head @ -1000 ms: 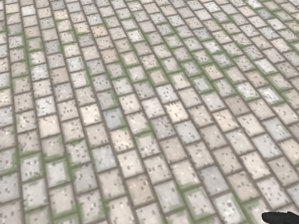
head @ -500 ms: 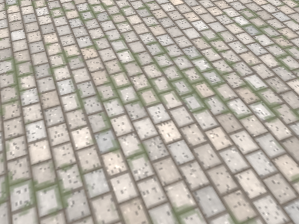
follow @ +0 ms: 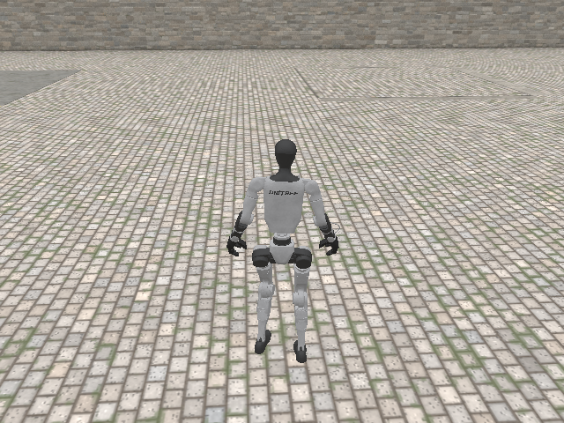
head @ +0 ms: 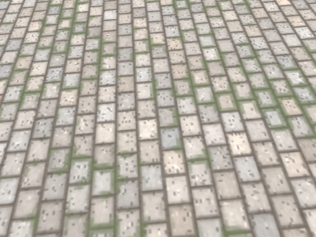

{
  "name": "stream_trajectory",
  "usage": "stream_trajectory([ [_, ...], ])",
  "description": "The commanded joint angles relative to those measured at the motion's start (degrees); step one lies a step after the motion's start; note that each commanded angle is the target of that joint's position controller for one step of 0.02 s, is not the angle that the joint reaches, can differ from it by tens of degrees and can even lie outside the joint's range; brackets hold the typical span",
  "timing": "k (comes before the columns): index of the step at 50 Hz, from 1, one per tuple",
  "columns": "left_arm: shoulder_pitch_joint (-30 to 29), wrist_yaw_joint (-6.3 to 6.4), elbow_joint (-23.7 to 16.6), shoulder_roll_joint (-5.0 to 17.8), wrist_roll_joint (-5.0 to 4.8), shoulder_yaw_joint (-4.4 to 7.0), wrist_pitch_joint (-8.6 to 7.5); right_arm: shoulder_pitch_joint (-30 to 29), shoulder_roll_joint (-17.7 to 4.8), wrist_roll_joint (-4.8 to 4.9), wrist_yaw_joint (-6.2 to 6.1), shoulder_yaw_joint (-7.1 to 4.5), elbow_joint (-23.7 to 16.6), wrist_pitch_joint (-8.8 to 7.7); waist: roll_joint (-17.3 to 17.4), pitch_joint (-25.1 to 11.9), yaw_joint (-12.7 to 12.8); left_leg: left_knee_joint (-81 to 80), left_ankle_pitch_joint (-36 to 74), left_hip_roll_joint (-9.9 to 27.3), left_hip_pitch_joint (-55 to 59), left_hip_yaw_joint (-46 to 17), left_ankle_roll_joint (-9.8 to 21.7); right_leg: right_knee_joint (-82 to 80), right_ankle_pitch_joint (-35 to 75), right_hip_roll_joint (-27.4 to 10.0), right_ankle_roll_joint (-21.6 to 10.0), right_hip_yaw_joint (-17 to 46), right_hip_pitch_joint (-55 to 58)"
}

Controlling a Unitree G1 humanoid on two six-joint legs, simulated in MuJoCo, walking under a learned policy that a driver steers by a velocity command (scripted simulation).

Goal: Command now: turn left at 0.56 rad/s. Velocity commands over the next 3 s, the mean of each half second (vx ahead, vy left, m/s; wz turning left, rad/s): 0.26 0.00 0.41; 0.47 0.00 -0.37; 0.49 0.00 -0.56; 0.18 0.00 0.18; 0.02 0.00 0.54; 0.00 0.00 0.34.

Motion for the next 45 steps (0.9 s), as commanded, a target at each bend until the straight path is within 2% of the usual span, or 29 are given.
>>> stream_trajectory([
  [1,-7.6,0.72,-6.5,6.8,-0.19,1.57,-1.22,4.3,-8.6,-0.33,-0.27,-3.25,-1.4,-0.38,-8.9,-1.0,-2.8,21.4,-1.5,3.1,-7.4,1.6,-2.3,-14.0,2.8,-17.2,-9.5,15.5,1.7],
  [2,-8.0,1.02,-6.6,5.9,-1.09,1.19,-1.22,5.1,-7.7,-0.49,-0.32,-3.03,-0.9,0.15,-9.2,-0.6,-2.3,24.6,1.1,3.6,-8.5,2.1,-3.3,-13.3,4.9,-15.9,-9.0,12.4,2.9],
  [3,-6.4,1.41,-6.3,5.9,-1.38,0.97,-1.07,4.9,-6.5,-0.43,-0.05,-2.63,-1.3,0.28,-9.2,-1.2,-1.5,25.9,3.4,4.4,-9.5,4.0,-4.0,-14.0,3.1,-15.0,-9.0,10.1,4.1],
  [5,-1.4,2.09,-5.4,6.9,-1.37,1.27,-0.74,0.8,-5.4,0.18,0.56,-1.83,-3.6,-0.21,-11.3,-1.3,1.8,21.2,6.6,6.2,-13.7,7.4,-4.9,-16.4,-6.5,-14.9,-9.2,9.1,9.4],
  [6,1.1,2.29,-4.8,7.6,-1.35,1.51,-0.7,-1.5,-5.1,0.27,0.8,-1.53,-4.6,-0.52,-11.5,-1.3,3.6,18.6,6.7,7.0,-15.6,7.8,-5.2,-17.2,-9.6,-15.8,-9.5,10.0,12.4],
  [8,4.1,2.3,-4.1,9.1,-1.43,2.11,-0.91,-3.7,-4.4,0.09,1.31,-1.05,-6.1,-1.12,-11.1,-1.5,5.4,13.6,5.7,8.3,-16.7,8.1,-5.2,-18.1,-11.8,-17.8,-10.0,10.7,16.2],
  [12,4.5,1.29,-3.4,11.0,-2.16,3.01,-1.76,-3.9,-2.2,-0.13,2.52,0.14,-6.9,-2.26,-11.0,-0.3,5.3,3.1,4.4,10.1,-9.7,10.9,-2.8,-19.8,-11.3,-19.1,-9.8,6.6,12.7],
  [14,4.0,0.31,-2.8,11.3,-2.7,3.11,-2.27,-2.6,-1.5,-0.02,3.03,0.62,-6.3,-2.87,-11.0,0.8,4.3,-3.1,3.0,9.4,-2.0,12.9,-0.7,-20.0,-9.5,-18.1,-9.8,3.5,7.7],
  [16,4.5,-0.81,-1.8,11.6,-3.36,3.16,-2.7,-1.1,-1.8,0.13,3.39,0.71,-5.4,-3.45,-11.0,1.1,3.4,-8.9,3.3,8.6,4.0,14.1,1.3,-19.1,-8.4,-18.2,-10.1,2.3,5.3],
  [17,3.7,-1.31,-1.3,11.6,-3.9,3.08,-2.7,0.8,-1.7,0.22,3.5,0.69,-4.6,-3.7,-10.1,0.9,1.8,-13.7,6.4,8.0,8.5,14.8,2.4,-17.6,-8.6,-18.1,-9.7,1.5,3.7],
  [18,3.0,-1.66,-0.9,11.1,-4.29,2.82,-2.59,4.1,-1.6,0.18,3.54,0.6,-3.0,-3.88,-8.8,0.5,-0.4,-18.5,10.0,6.7,15.2,16.2,3.3,-14.6,-8.5,-17.4,-9.0,0.0,0.4],
  [19,3.6,-1.9,-0.3,9.0,-3.98,2.01,-2.65,9.1,-3.1,0.32,3.18,-0.12,-0.9,-3.86,-6.7,-1.4,-2.6,-20.3,9.7,5.1,24.3,16.4,4.1,-9.3,-6.9,-15.7,-7.6,-2.2,-4.1],
  [20,3.2,-2.33,-0.2,5.2,-2.92,0.42,-2.97,15.8,-5.4,0.39,2.67,-1.1,0.5,-3.98,-1.4,-5.1,-6.1,-22.4,9.1,10.1,35.6,8.7,5.6,3.9,-4.5,-11.7,-4.3,-6.6,-10.8],
  [21,1.6,-2.95,-4.2,0.8,-1.22,-1.23,-3.94,19.8,-13.4,-0.73,1.84,-2.24,-0.4,-4.2,15.5,-8.9,-5.8,-26.7,7.5,26.5,46.0,-16.4,12.4,27.5,-18.2,-4.7,0.7,-9.8,-28.0],
  [22,0.0,-2.58,-4.6,6.4,-3.44,0.3,-4.78,19.1,-12.9,-0.93,2.2,-2.36,-0.9,-5.34,9.7,-7.4,-7.4,-32.4,-2.5,31.7,40.3,-26.4,19.5,38.0,-19.4,-4.0,0.9,-2.2,-35.6],
  [23,-1.6,-2.59,-4.6,9.3,-4.9,1.19,-4.92,16.9,-8.9,-0.79,2.47,-1.04,-0.7,-6.34,6.5,-2.0,-6.4,-33.7,-7.5,29.3,37.1,-20.9,17.9,40.6,-13.8,-7.0,-0.4,0.4,-38.3],
  [24,-1.3,-2.63,-3.9,9.0,-4.89,1.16,-4.81,14.1,-6.0,-0.85,2.61,-0.08,-0.5,-7.01,6.2,0.8,-4.8,-34.7,-6.3,26.3,34.0,-14.8,15.7,39.8,-7.7,-8.3,-1.0,0.7,-38.3],
  [25,-0.7,-2.55,-2.9,8.6,-3.98,1.15,-4.61,11.3,-4.5,-0.95,2.67,0.54,-0.6,-7.28,5.2,2.2,-3.4,-35.8,-0.4,24.1,31.1,-9.8,13.9,38.1,-3.1,-9.1,-0.8,1.4,-36.7],
  [26,0.3,-2.71,-2.3,8.3,-3.57,1.29,-4.27,9.3,-3.7,-1.23,2.56,0.85,-0.7,-7.45,5.2,3.3,-1.9,-36.7,7.0,22.2,28.3,-4.4,12.2,36.4,0.8,-9.6,-0.3,2.2,-34.1],
  [27,1.3,-2.91,-1.5,7.2,-3.64,1.11,-3.99,8.8,-3.3,-1.71,2.34,0.87,-0.6,-7.8,5.0,3.0,-1.2,-37.2,13.8,20.9,26.7,-0.4,11.3,36.3,4.1,-8.9,0.1,2.3,-32.1],
  [29,2.1,-2.87,-0.7,5.5,-3.82,0.78,-3.46,9.5,-3.2,-2.29,2.0,0.71,0.2,-8.49,2.8,2.2,-0.9,-37.4,24.9,19.9,26.3,6.1,10.6,34.7,8.5,-7.1,1.3,3.7,-31.6],
  [32,-1.2,-2.77,-1.8,4.0,-3.38,0.09,-3.3,8.7,-3.4,-2.08,1.55,0.74,1.4,-8.94,1.8,3.4,-0.9,-38.9,29.5,18.0,23.5,13.2,9.4,22.5,16.6,-5.3,2.1,2.4,-28.2],
  [36,-9.6,-4.45,-4.7,1.5,-3.23,-1.38,-3.73,12.3,-5.2,-1.28,0.64,0.41,4.4,-8.7,0.5,6.1,-4.0,-40.4,33.5,19.3,25.0,17.6,7.6,9.6,21.8,-4.8,0.4,-3.1,-24.5],
  [38,-12.3,-5.5,-6.3,1.5,-3.46,-1.56,-4.05,13.8,-5.9,-0.98,0.32,0.26,5.8,-7.96,0.3,6.3,-4.3,-38.1,40.1,20.6,29.9,18.9,7.0,5.8,19.8,-3.9,-1.3,-4.6,-25.1],
  [41,-10.3,-6.14,-7.2,4.2,-3.47,-0.46,-3.68,13.3,-8.5,-1.01,-0.58,-0.36,6.0,-6.41,3.7,0.9,-1.0,-27.6,68.7,21.5,36.6,20.8,5.8,5.6,11.6,0.4,-4.6,-8.7,-19.3],
  [42,-6.4,-6.01,-6.7,5.8,-3.54,0.31,-3.3,12.9,-9.2,-1.12,-0.96,-0.54,5.7,-5.74,5.0,-2.1,1.4,-21.0,76.9,21.6,37.8,21.1,5.7,6.1,8.4,2.2,-6.0,-9.6,-14.7],
  [43,0.4,-5.55,-5.4,8.4,-3.65,1.55,-2.96,12.4,-9.8,-1.21,-1.12,-0.68,5.4,-5.28,5.0,-6.1,5.2,-11.4,78.6,21.2,35.3,21.2,5.4,5.5,7.4,3.6,-7.7,-9.3,-5.3],
  [44,9.3,-4.53,-3.8,11.2,-3.61,3.08,-2.56,10.9,-10.0,-0.94,-1.24,-0.53,4.6,-5.41,2.3,-10.2,10.6,2.6,70.5,19.2,25.4,21.8,4.0,1.4,10.4,2.9,-10.2,-5.4,10.7],
  [45,13.6,-3.41,-3.2,16.5,-3.12,4.2,-2.1,16.4,-2.6,-2.79,-0.3,1.65,2.1,-6.57,-12.3,-17.0,6.7,25.4,19.7,11.0,0.1,20.1,0.8,3.5,8.7,-11.9,-18.4,18.9,35.3],
])
Next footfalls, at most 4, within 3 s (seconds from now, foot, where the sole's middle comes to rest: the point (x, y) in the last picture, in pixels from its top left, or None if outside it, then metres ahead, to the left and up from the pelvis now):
0.40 left None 0.06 0.17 -0.77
0.88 right None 0.44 0.03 -0.77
1.34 left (125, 183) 0.73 0.21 -0.77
1.76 right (185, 165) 0.82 -0.07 -0.77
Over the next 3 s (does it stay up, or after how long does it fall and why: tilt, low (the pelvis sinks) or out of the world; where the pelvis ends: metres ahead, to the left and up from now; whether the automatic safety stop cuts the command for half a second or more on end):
stays up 0.76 0.08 0.00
